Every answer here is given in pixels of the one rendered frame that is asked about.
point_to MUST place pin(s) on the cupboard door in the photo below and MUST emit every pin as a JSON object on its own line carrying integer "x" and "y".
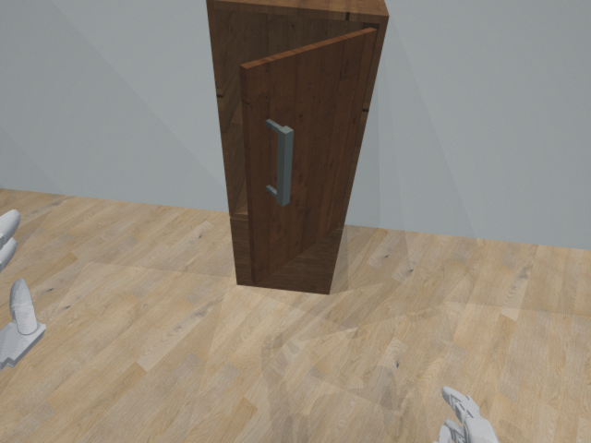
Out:
{"x": 318, "y": 91}

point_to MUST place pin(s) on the handle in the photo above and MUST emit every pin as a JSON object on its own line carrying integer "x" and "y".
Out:
{"x": 284, "y": 162}

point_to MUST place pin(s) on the right robot hand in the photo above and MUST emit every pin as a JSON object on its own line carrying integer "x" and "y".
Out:
{"x": 476, "y": 428}

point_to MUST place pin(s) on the left robot hand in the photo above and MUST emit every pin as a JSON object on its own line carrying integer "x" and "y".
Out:
{"x": 19, "y": 336}

